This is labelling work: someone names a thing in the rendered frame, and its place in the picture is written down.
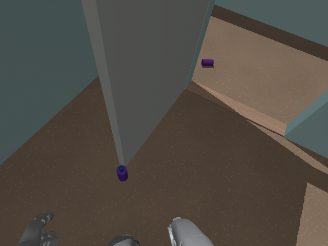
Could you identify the left robot hand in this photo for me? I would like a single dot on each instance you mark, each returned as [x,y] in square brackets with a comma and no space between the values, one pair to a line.
[34,229]

